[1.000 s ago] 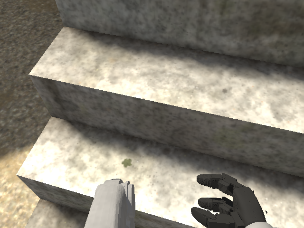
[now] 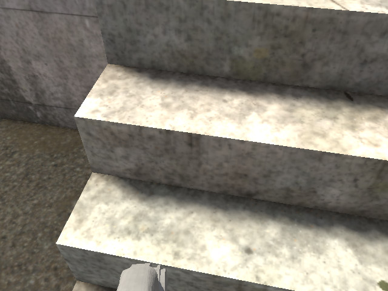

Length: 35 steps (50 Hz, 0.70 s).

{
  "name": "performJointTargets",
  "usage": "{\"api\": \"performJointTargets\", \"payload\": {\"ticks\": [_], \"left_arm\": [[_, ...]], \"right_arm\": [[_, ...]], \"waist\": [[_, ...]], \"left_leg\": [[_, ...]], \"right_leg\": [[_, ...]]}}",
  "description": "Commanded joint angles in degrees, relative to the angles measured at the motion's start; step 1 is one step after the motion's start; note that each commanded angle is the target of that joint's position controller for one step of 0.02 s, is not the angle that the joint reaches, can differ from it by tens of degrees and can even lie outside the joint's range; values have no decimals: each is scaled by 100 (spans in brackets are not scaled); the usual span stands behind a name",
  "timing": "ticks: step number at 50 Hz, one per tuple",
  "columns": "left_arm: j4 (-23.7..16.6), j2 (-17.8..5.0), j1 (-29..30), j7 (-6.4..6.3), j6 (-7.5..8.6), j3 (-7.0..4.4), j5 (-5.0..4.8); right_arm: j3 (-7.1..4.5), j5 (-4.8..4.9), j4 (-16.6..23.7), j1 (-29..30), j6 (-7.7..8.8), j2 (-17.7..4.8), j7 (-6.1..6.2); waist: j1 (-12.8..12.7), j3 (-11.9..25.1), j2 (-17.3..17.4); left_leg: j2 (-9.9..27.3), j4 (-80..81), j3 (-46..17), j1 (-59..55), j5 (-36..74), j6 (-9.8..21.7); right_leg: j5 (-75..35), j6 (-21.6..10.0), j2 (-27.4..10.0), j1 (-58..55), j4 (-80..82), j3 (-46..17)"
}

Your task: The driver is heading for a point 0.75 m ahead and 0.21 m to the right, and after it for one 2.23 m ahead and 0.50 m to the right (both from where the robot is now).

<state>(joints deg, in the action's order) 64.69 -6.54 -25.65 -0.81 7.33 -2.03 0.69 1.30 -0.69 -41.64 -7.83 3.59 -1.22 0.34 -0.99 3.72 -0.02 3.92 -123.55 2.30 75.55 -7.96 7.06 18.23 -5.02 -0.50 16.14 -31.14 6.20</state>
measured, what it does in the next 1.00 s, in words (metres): climbs, turning right: left foot 0.21 m higher, then right foot 0.22 m higher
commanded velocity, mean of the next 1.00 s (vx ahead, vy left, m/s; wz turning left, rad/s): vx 0.50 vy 0.00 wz -0.34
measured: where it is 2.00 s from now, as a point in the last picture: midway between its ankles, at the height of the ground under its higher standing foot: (295, 121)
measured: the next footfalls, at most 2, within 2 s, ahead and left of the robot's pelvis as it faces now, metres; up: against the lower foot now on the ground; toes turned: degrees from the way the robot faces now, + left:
left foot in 0.26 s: +0.32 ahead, +0.20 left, +0.21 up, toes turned +9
right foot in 0.94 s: +0.49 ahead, -0.07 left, +0.43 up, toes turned -5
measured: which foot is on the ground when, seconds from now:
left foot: up 0.00-0.24, down 0.26-0.96, up 0.98-1.00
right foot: down 0.00-0.26, up 0.28-0.92, down 0.94-1.00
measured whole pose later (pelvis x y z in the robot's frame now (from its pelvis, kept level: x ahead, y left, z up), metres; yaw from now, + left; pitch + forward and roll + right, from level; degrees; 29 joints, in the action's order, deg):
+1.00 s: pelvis +0.42 +0.03 +0.29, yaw -18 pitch +7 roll -6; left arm 47.9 -12.3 -1.4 1.3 -1.5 0.2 -0.7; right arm 1.1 1.1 -63.7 -24.4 6.1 -6.7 -3.1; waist -2.1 9.5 -1.0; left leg 16.6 -28.1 17.8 7.1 7.8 5.8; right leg 39.5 -8.6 8.8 50.4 -77.0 8.5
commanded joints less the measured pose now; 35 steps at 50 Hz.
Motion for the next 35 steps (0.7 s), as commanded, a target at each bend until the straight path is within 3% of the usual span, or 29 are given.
{"api": "performJointTargets", "payload": {"ticks": [1,2,3,4,5,6,7,8,9,10,11,12,13,14,15,16,17,18,19,20,21,22,23,25,26,28,30,33,35], "left_arm": [[-232,-612,-576,-80,167,-148,69],[280,-196,-1363,323,-129,139,776],[223,-322,-1223,492,-187,159,818],[-173,-429,-762,34,69,-80,-31],[-143,-372,-774,-142,84,-33,-134],[-125,-386,-843,-275,58,-46,-72],[-278,-663,-767,-315,44,-105,-60],[-308,-622,-753,-384,19,-184,-89],[-252,-533,-664,-418,-39,-185,-102],[-548,-631,-199,-353,-43,-181,-127],[-604,-810,-363,-206,31,-177,-169],[133,-1613,-658,1100,106,8,665],[-511,-2230,961,1374,262,-306,92],[-382,-1228,-99,1716,212,71,622],[-154,-1436,-925,1567,-49,-220,373],[161,-1484,-917,1475,-199,-381,256],[-52,-999,-120,1319,-176,-304,102],[-1445,-398,1204,530,54,-259,128],[-1606,-157,1338,278,8,-148,88],[-1713,10,1187,186,-56,-80,4],[-908,-134,996,761,-307,58,-186],[-868,-246,693,901,-315,-37,-220],[-976,-352,650,948,-297,-26,-148],[-896,-671,646,1080,-329,-82,-287],[-926,-698,773,1137,-392,-73,-320],[-1086,-724,1133,1058,-410,-4,-315],[-1306,-947,1558,977,-497,8,-259],[-1590,-987,2440,804,-667,102,-203],[-1688,-901,2822,602,-803,177,-253]], "right_arm": [[-50,30,797,1351,93,-142,26],[176,1,380,1263,-210,-496,-228],[89,-164,305,1238,-314,-611,-341],[95,-10,1025,2059,-72,-23,-275],[190,-58,1234,2298,-36,74,-236],[175,-16,1311,2228,-84,81,-194],[188,-29,1412,2138,-141,2,-248],[226,-128,1569,2379,-167,130,-310],[263,-135,1562,2105,-232,212,-324],[212,3,1366,1520,-185,197,-382],[46,60,1124,974,-176,-6,-346],[305,182,1803,1667,-653,-590,-654],[-119,216,1426,459,-681,-1486,-625],[-86,259,466,-1461,-681,-2021,-433],[-328,-220,-326,-3197,-842,-2409,-468],[-475,-363,-774,-3135,-754,-2653,-528],[-489,-91,-1012,-1995,-525,-2750,-435],[-502,263,-1044,-647,-270,-1510,-210],[-298,165,-1374,-508,-98,-938,-182],[-239,-31,-1620,-408,21,-602,-209],[21,-578,-1438,-94,-174,-571,-399],[-25,-383,-1508,-381,-103,-662,-391],[-34,-427,-1574,-538,4,-808,-405],[-92,-473,-1659,-682,16,-1160,-403],[-67,-599,-1923,-949,5,-1230,-421],[58,-725,-2190,-1371,110,-1207,-499],[136,-681,-2135,-1362,317,-1283,-522],[219,-805,-2246,-1923,411,-1263,-435],[339,-797,-2474,-2729,286,-1045,-493]], "waist": [[-208,-912,-410],[-691,258,-779],[-487,-112,-731],[-332,-842,-509],[-349,-859,-318],[-312,-901,-306],[-360,-765,-341],[-531,-654,-874],[-423,-354,-881],[-199,-174,-628],[5,326,-752],[995,1449,-2253],[1867,1227,-1875],[1546,3748,543],[1611,4025,1055],[1441,1937,1011],[804,688,1191],[100,1427,374],[-170,732,276],[-448,329,227],[39,-491,-888],[-22,-708,-535],[-210,-473,-358],[-253,120,293],[-235,-99,216],[-351,-340,-217],[-419,-125,97],[51,-197,693],[514,-347,810]], "left_leg": [[380,-711,-63,2470,-512,-41],[31,-76,-1024,2523,231,963],[292,9,-552,2711,223,1153],[400,277,524,2281,-243,237],[649,689,246,1928,-641,-66],[705,661,236,1922,-706,-180],[724,1379,609,1305,-1018,-158],[848,2175,252,416,-2150,104],[641,2967,531,-665,-2358,274],[306,3903,1036,-2243,-2318,416],[-196,4167,1458,-3508,-2334,459],[-811,4265,928,-4954,-159,315],[-1016,7267,877,-5525,-354,287],[933,7769,-2566,-9269,2408,1850],[1929,9990,-5137,-8629,1575,1919],[1996,10824,-5382,-6882,-2624,1337],[1853,10561,-4604,-5811,-4012,728],[1706,9577,-3412,-6108,-3651,301],[1473,9365,-2418,-5259,-3194,22],[1344,9424,-1785,-4929,-3052,-179],[1423,10122,-1612,-4479,-1709,-658],[1300,10206,-1187,-4521,-974,-604],[1229,10236,-472,-4645,97,-611],[1279,10610,77,-5352,389,-244],[1427,10723,-115,-5585,72,-176],[1540,10625,89,-6074,-440,-466],[1191,10779,689,-5730,-452,-596],[967,11379,1085,-5767,-566,-435],[1492,11678,581,-7225,-770,-58]], "right_leg": [[1651,-957,-1859,-1465,2082,-2319],[805,-840,-1332,-1637,1407,-2016],[543,-932,-1403,-1600,1761,-1664],[1340,-982,-1790,-1311,2528,-1781],[1290,-860,-1707,-947,2674,-1881],[862,-879,-1748,-1154,2787,-1786],[279,-1008,-1785,-1245,3485,-1521],[-767,-931,-1821,-1361,3690,-1214],[-1835,-928,-1509,-1363,3713,-530],[-3732,-857,-1329,-833,3428,47],[-7258,-936,-1394,-874,2594,80],[-12727,-1219,-2071,54,2414,-724],[-12630,-896,-1625,-642,778,-444],[-8980,-577,-1279,2328,-1763,-1158],[-2705,-261,-114,1809,-3987,-1709],[-3193,-333,307,3233,-7154,-2896],[-2869,-316,239,4291,-8314,-2491],[-2734,-121,-79,3367,-8602,-1503],[-2524,-198,-77,3674,-8869,-1378],[-2270,-282,28,3907,-9239,-1414],[-2891,-966,304,4620,-8914,-2869],[-2774,-1088,367,4886,-8488,-2871],[-2827,-1191,424,5062,-8630,-2679],[-2523,-1195,600,5664,-10006,-2260],[-2294,-1250,772,6522,-11427,-2195],[-2476,-1321,705,7817,-11785,-2285],[-2860,-1104,516,7492,-11026,-1667],[-2625,-1051,273,7307,-10452,-706],[-2239,-1201,128,8802,-9934,-1077]]}}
